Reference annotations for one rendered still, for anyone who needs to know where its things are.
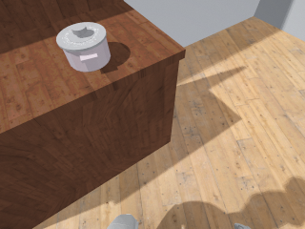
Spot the left robot thigh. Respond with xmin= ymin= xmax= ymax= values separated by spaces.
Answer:
xmin=107 ymin=214 xmax=139 ymax=229

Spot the table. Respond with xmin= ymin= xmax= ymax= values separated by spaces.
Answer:
xmin=0 ymin=0 xmax=186 ymax=229

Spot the lid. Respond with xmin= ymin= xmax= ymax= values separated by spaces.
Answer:
xmin=56 ymin=22 xmax=107 ymax=52

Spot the knob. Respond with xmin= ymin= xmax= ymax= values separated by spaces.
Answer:
xmin=71 ymin=23 xmax=88 ymax=35

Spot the pot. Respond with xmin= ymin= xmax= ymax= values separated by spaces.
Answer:
xmin=63 ymin=38 xmax=111 ymax=73

